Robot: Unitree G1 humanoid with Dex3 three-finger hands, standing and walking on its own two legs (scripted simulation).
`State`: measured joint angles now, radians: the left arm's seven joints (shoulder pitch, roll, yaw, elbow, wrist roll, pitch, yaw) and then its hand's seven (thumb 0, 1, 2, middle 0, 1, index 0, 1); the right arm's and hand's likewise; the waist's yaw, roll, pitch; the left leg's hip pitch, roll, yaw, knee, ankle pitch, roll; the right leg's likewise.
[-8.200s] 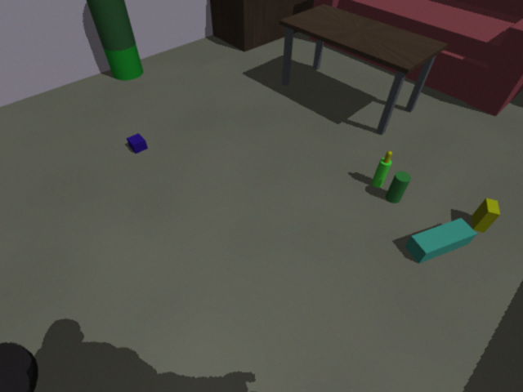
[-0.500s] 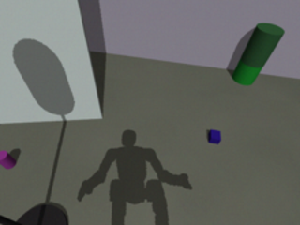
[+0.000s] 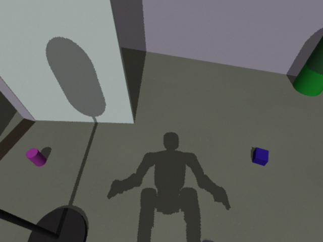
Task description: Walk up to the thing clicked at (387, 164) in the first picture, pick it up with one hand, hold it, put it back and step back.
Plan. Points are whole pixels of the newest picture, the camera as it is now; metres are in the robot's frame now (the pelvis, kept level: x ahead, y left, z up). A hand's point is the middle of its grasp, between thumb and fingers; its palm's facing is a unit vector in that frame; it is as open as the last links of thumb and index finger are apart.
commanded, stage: walk up
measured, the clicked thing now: out of the picture -0.59 -1.07 -0.63
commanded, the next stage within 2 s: stand in 0.80 s
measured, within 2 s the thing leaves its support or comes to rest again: neither
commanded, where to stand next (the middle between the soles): +0.08 +0.02 m, yaw -4 degrees
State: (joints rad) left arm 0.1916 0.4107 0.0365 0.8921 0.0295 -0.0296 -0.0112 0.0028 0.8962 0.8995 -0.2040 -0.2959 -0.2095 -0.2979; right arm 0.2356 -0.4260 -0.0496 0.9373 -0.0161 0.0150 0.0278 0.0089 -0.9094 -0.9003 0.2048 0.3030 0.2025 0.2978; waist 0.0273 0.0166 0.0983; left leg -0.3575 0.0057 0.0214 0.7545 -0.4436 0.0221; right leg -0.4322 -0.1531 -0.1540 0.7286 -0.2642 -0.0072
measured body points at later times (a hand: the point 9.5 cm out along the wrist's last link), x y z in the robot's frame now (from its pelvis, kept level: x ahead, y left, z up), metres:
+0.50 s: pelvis +0.03 +0.01 +0.02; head +0.05 +0.01 +0.47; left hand +0.11 +0.32 -0.10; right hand +0.14 -0.28 -0.10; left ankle +0.02 +0.13 -0.71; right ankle +0.07 -0.12 -0.71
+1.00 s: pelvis +0.04 +0.01 +0.04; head +0.05 +0.02 +0.48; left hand +0.14 +0.31 -0.10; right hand +0.12 -0.29 -0.10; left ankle +0.02 +0.13 -0.71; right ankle +0.07 -0.12 -0.71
